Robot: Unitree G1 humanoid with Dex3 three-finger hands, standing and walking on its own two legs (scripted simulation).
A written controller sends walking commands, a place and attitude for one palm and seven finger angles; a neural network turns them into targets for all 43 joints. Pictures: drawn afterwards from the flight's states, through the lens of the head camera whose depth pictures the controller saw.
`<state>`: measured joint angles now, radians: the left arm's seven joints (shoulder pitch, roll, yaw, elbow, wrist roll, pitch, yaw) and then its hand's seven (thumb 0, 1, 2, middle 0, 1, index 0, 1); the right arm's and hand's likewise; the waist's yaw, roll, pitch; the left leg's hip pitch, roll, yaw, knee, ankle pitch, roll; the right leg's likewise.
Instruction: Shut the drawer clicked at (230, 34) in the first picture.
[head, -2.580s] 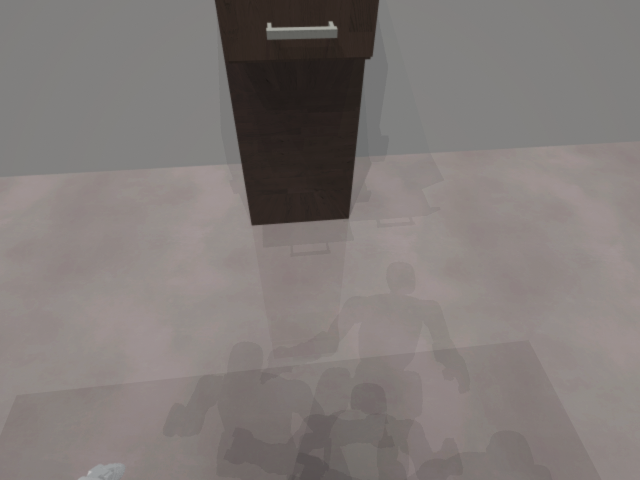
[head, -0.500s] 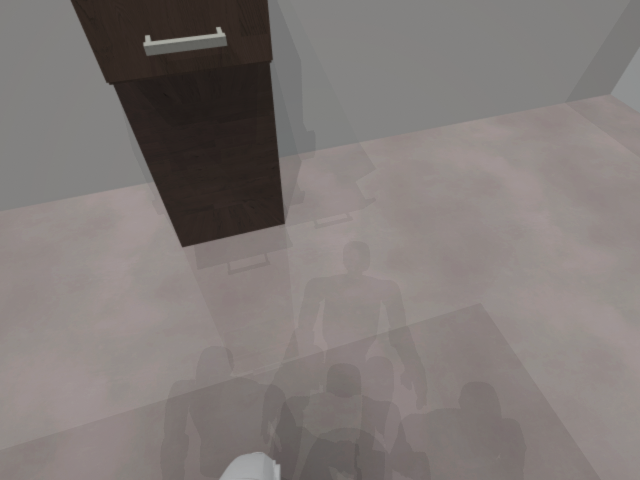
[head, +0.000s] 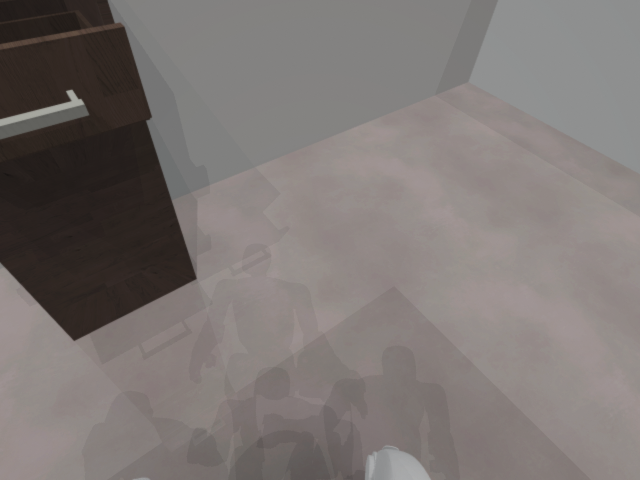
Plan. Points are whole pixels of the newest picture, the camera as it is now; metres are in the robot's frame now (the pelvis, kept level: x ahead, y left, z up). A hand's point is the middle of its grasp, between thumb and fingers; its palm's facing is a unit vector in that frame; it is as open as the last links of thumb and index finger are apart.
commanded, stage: walk to a spot facing it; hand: left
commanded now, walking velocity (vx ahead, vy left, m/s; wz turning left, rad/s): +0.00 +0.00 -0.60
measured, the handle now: (24, 115) +0.58 +0.51 +0.11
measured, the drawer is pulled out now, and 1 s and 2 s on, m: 0.18 0.18 0.18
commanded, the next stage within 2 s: turn to face it in 0.26 s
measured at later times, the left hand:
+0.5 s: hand (256, 390) +0.28 +0.11 -0.16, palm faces -0.25 -0.94 -0.22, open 7.4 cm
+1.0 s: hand (189, 425) +0.22 +0.21 -0.17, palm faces +0.06 -0.97 -0.26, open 7.4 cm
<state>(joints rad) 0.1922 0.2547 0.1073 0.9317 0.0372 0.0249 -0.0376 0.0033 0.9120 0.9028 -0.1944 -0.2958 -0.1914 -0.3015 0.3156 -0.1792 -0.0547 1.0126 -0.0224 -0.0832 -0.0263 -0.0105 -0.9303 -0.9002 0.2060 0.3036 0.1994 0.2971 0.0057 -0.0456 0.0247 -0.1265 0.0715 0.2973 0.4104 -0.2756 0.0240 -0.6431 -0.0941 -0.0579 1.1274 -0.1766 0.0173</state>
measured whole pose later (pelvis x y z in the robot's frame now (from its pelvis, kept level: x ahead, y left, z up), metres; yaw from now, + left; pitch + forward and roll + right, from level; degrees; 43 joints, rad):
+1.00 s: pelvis +0.16 -0.01 +0.00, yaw +0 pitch +1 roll -2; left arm 0.20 0.24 0.08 0.98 0.00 0.06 0.03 0.01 0.91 0.90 -0.20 -0.30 -0.20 -0.30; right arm 0.26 -0.17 -0.05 0.99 -0.02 0.02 -0.01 0.00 -0.90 -0.90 0.21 0.30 0.20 0.30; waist -0.02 0.00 0.05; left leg -0.26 -0.03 -0.06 0.45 -0.21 0.04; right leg -0.43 -0.05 0.01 0.91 -0.44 0.08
